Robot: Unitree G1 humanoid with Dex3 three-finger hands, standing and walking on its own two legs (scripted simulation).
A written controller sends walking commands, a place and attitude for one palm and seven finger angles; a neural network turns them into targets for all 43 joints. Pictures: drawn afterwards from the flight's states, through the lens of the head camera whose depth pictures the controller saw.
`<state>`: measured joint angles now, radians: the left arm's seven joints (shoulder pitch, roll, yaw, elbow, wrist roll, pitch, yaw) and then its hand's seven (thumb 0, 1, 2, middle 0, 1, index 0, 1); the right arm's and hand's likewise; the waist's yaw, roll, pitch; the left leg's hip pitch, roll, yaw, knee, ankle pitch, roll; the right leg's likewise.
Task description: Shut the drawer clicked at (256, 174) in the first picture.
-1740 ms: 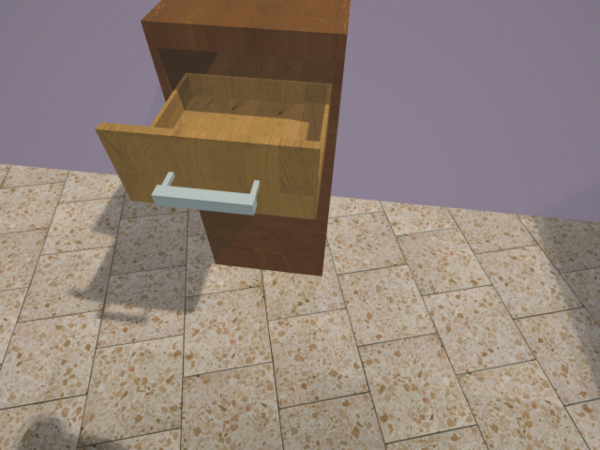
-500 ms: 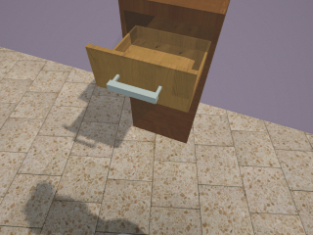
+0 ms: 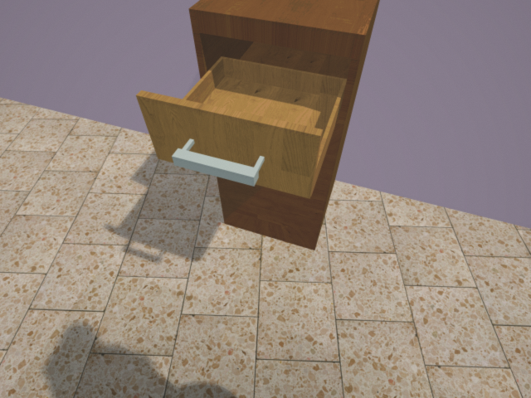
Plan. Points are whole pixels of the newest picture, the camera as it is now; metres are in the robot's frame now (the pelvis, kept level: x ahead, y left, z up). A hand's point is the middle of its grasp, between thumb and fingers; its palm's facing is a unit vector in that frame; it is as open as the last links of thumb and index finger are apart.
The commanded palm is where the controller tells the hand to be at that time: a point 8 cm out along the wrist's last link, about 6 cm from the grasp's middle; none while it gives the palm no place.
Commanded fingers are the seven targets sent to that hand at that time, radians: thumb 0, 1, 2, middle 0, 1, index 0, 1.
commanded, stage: look at it before walking up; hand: left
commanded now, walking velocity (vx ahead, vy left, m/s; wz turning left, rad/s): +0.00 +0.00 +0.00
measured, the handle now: (219, 159) +0.55 +0.14 +0.01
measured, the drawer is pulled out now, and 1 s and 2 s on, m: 0.30 0.30 0.30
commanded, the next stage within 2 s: turn to face it in 0.20 s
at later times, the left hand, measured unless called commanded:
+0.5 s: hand out of the picture +0.01 +0.19 -0.18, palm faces +0.02 -0.98 -0.21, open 7.3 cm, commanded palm none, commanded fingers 0.00 0.90 0.90 -0.20 -0.30 -0.20 -0.30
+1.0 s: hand out of the picture +0.03 +0.20 -0.17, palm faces -0.11 -0.97 -0.24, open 7.3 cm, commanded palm none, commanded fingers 0.00 0.90 0.90 -0.20 -0.30 -0.20 -0.30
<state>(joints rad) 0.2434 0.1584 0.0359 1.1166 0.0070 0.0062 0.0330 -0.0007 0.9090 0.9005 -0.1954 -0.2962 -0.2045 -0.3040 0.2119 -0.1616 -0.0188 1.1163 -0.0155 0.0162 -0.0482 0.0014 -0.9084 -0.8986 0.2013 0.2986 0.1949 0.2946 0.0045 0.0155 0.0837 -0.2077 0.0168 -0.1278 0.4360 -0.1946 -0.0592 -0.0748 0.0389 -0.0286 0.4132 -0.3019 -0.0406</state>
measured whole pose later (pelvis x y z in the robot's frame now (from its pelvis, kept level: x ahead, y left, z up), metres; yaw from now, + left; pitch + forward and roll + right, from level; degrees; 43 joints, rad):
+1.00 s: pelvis -0.03 +0.01 +0.00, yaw -10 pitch -1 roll +1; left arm 0.22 0.19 0.07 1.00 0.03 0.04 0.02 0.00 0.91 0.90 -0.20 -0.30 -0.21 -0.30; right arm 0.11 -0.19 -0.06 1.00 -0.01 0.04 -0.05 0.00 -0.91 -0.90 0.20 0.30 0.19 0.29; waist 0.02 -0.02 0.12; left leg -0.33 0.01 0.01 0.76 -0.43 -0.04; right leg -0.22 0.04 0.05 0.50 -0.26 -0.04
